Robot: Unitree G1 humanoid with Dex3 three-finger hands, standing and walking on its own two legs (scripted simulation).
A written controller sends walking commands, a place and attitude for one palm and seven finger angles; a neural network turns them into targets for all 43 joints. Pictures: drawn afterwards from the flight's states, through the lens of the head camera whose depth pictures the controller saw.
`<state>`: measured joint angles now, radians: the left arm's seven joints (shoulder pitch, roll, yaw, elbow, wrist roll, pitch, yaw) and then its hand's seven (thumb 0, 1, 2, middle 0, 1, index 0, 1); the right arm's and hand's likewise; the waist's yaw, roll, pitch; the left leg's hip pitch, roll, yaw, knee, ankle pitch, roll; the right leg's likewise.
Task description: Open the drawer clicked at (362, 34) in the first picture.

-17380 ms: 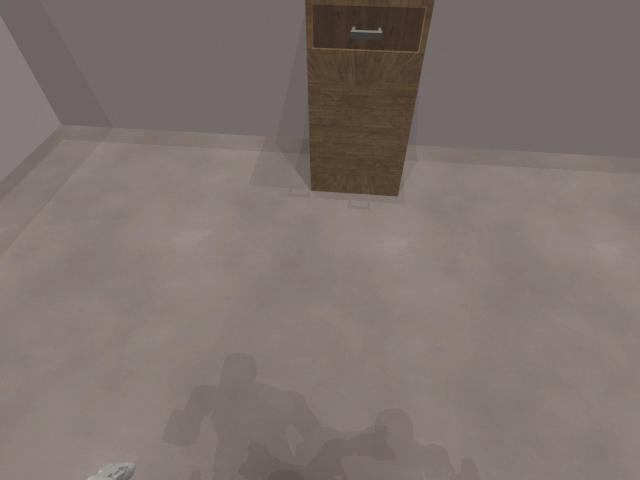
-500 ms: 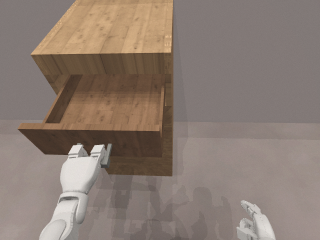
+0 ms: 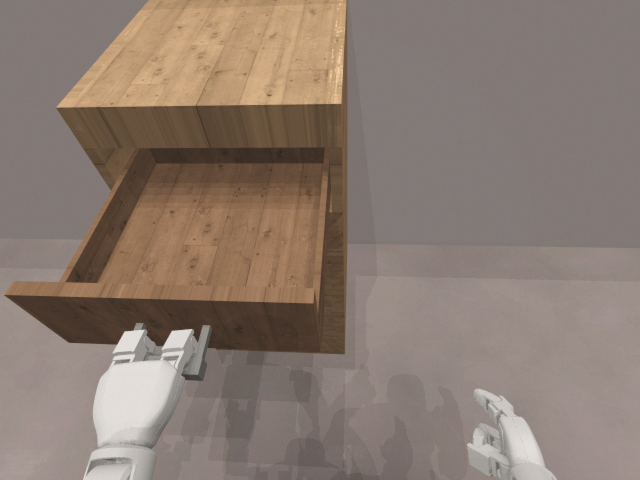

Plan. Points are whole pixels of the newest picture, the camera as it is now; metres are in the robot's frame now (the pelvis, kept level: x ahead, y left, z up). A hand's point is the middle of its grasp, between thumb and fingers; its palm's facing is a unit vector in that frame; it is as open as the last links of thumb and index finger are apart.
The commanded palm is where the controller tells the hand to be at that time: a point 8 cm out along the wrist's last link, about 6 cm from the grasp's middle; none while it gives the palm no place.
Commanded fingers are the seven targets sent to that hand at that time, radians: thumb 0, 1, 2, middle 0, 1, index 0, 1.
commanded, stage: pull the drawer open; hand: left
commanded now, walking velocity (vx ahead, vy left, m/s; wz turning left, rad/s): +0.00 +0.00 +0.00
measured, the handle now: (166, 350) +0.26 +0.23 +0.01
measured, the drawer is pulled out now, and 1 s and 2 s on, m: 0.27 0.30 0.30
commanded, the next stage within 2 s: open the thumb to release the handle in 0.34 s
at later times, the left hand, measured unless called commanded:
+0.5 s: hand (155, 427) +0.17 +0.22 -0.01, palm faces +0.00 -0.06 -1.00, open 5.6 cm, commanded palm +0.15 +0.23 +0.04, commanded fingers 0.00 0.62 0.78 -0.38 -1.32 -0.38 -1.32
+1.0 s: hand (156, 424) +0.18 +0.22 +0.00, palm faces +0.02 -0.07 -1.00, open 12.8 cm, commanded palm +0.15 +0.23 +0.04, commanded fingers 0.00 -0.50 0.30 -0.30 -1.20 -0.30 -1.20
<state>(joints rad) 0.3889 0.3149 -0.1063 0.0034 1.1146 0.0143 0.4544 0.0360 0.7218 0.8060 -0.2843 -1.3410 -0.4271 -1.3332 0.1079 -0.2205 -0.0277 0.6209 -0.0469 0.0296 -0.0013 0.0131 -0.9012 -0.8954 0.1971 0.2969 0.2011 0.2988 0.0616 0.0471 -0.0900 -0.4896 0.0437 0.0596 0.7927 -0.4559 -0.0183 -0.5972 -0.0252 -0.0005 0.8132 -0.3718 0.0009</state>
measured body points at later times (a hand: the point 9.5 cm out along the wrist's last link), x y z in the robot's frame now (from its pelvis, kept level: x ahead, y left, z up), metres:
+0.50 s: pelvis +0.00 +0.00 -0.01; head +0.04 -0.03 +0.44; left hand +0.17 +0.22 +0.05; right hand +0.20 -0.23 -0.12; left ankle -0.04 +0.13 -0.70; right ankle +0.02 -0.12 -0.70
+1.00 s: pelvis -0.02 -0.01 +0.00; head +0.02 -0.04 +0.45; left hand +0.17 +0.22 +0.05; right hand +0.19 -0.23 -0.11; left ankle -0.04 +0.13 -0.70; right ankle +0.02 -0.12 -0.70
